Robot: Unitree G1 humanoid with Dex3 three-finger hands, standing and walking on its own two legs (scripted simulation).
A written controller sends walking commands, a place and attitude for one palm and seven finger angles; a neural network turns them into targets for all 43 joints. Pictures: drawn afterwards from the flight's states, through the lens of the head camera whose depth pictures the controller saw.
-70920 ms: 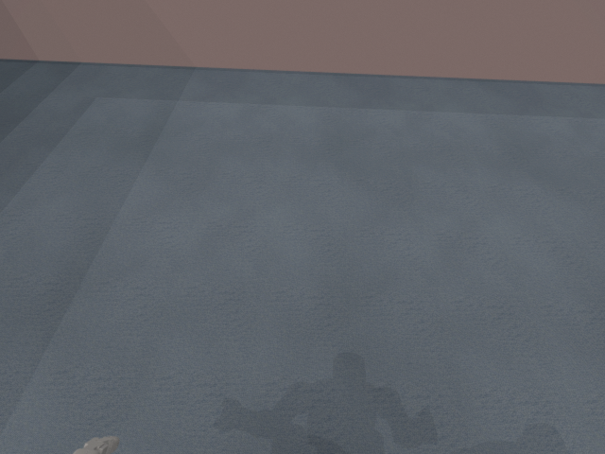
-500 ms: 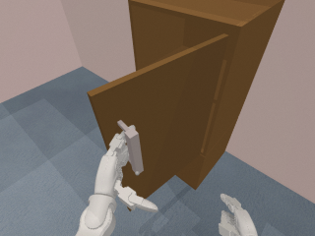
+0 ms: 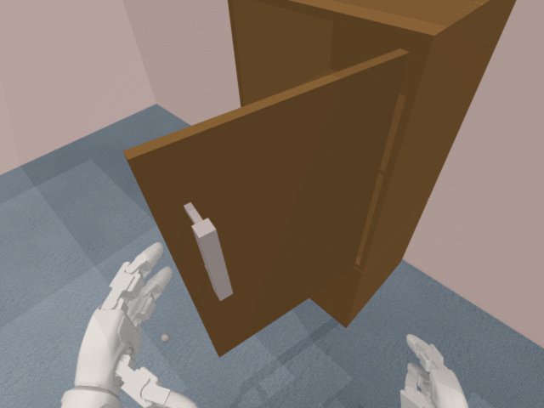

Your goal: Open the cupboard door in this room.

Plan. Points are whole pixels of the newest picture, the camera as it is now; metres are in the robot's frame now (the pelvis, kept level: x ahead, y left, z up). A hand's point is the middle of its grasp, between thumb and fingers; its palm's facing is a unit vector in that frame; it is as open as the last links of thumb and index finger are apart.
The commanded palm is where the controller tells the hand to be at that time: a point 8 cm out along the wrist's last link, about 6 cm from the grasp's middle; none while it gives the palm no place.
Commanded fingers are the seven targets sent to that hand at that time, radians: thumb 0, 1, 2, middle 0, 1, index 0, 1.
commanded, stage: slide the hand sideways off the handle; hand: left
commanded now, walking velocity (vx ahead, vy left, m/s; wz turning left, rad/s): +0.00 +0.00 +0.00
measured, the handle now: (208, 253) +0.30 +0.12 +0.10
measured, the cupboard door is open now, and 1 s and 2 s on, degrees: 78 78 78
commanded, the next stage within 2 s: draw the hand back to the body in 0.16 s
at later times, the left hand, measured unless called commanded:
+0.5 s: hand (127, 339) +0.17 +0.18 +0.11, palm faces +0.01 -1.00 -0.06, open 16.3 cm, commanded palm +0.14 +0.24 +0.12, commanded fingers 0.00 -0.50 0.30 -0.15 -0.30 -0.15 -0.30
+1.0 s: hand (61, 323) +0.18 +0.25 +0.14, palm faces +0.28 -0.90 -0.33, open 14.5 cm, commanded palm +0.14 +0.29 +0.16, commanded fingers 0.00 0.13 0.57 -0.17 -0.30 -0.17 -0.30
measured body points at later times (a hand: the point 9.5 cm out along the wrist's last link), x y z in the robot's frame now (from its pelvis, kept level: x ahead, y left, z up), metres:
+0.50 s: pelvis +0.00 +0.02 +0.00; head -0.01 +0.01 +0.45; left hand +0.17 +0.23 +0.12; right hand +0.19 -0.19 -0.06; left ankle +0.00 +0.12 -0.71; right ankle -0.01 -0.07 -0.71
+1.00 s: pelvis +0.00 +0.03 +0.02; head -0.02 +0.02 +0.47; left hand +0.16 +0.29 +0.16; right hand +0.18 -0.18 -0.05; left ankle +0.00 +0.12 -0.71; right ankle -0.01 -0.07 -0.71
